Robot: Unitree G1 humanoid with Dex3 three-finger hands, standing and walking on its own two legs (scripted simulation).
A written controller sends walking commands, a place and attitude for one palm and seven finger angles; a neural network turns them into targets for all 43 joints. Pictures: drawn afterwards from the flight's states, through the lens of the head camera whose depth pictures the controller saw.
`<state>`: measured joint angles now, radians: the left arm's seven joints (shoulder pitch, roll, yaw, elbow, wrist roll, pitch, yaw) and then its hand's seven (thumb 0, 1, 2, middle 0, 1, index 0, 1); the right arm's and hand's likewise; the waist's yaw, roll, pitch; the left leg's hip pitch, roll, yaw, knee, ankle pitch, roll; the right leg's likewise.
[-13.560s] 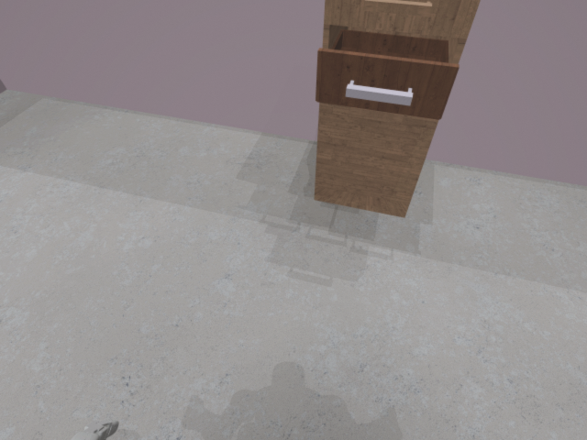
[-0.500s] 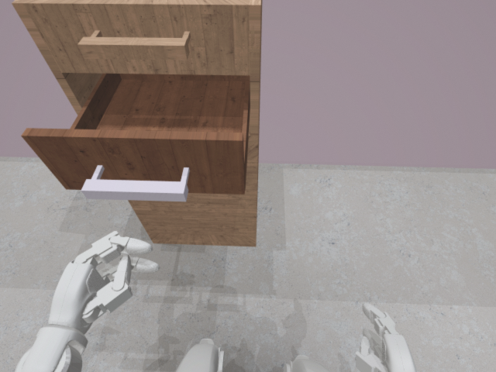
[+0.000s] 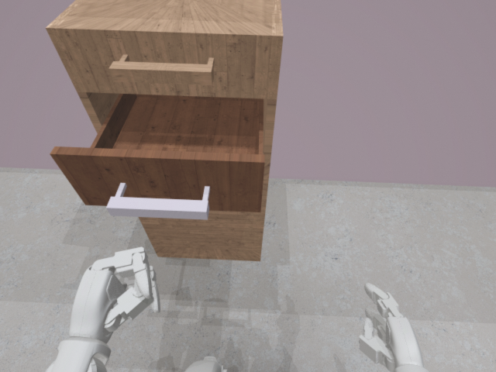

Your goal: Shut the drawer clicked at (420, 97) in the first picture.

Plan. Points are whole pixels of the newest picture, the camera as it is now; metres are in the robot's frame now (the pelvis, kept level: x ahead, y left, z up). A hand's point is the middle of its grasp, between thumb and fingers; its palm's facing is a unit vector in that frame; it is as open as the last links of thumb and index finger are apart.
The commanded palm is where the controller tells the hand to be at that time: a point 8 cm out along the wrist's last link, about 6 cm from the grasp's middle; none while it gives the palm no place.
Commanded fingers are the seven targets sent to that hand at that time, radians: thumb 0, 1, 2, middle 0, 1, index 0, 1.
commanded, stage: raise the hand and make a fist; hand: left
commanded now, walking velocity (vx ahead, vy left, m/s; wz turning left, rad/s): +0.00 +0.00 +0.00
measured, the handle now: (161, 198) +0.42 +0.20 +0.01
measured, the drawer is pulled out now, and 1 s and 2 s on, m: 0.19 0.19 0.19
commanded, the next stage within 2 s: bring the fist close to the handle in 0.68 s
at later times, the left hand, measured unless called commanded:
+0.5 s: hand (151, 279) +0.22 +0.14 +0.10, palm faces +0.01 -1.00 -0.06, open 3.2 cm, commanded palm +0.19 +0.20 +0.11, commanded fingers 0.00 0.90 0.90 -1.40 -1.60 -1.40 -1.60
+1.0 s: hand (154, 274) +0.24 +0.15 +0.08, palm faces +0.01 -1.00 -0.06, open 3.2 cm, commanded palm +0.22 +0.21 +0.08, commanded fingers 0.00 0.90 0.90 -1.40 -1.60 -1.40 -1.60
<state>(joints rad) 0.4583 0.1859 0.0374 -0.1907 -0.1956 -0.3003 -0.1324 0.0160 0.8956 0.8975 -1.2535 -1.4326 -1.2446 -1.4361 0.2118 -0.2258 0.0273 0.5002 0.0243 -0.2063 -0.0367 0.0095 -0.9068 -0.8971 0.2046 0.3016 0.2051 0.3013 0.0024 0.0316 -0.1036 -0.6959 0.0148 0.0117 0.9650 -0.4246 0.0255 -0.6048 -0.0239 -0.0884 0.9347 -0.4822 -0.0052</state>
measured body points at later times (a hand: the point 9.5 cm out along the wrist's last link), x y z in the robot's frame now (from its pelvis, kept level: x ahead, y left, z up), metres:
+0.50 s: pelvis +0.01 -0.01 +0.02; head +0.02 -0.02 +0.47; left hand +0.22 +0.20 +0.11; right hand +0.18 -0.24 -0.06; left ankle +0.03 +0.10 -0.68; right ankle -0.01 -0.12 -0.68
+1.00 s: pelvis +0.01 -0.03 +0.01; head +0.03 -0.04 +0.46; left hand +0.23 +0.20 +0.09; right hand +0.19 -0.26 -0.07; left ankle +0.03 +0.10 -0.68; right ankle -0.01 -0.12 -0.68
